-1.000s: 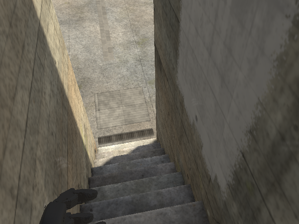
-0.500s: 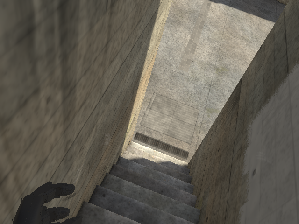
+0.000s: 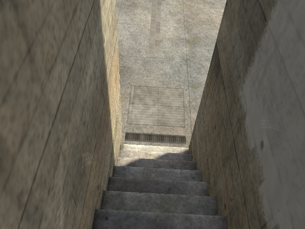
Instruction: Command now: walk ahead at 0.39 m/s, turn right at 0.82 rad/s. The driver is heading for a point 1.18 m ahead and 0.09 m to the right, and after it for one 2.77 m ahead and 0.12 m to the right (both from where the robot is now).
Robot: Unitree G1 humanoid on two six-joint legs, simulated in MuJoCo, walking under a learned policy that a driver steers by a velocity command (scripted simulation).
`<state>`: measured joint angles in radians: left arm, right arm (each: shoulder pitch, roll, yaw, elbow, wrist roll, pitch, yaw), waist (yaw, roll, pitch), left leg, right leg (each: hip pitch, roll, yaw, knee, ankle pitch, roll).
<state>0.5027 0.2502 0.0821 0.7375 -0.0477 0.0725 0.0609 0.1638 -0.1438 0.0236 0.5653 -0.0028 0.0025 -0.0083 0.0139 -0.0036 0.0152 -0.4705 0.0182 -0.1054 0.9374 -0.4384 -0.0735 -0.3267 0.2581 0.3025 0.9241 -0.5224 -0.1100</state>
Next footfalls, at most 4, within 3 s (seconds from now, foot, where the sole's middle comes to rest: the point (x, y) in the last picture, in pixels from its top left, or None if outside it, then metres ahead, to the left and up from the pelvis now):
0.44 right None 0.23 -0.17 -0.94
1.18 left None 0.45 0.12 -1.15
1.80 right None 0.69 -0.14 -1.36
2.28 left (147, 210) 0.90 0.01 -1.57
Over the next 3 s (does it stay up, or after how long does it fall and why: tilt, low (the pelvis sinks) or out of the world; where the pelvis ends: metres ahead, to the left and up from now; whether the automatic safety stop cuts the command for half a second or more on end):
stays up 1.08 -0.01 -0.98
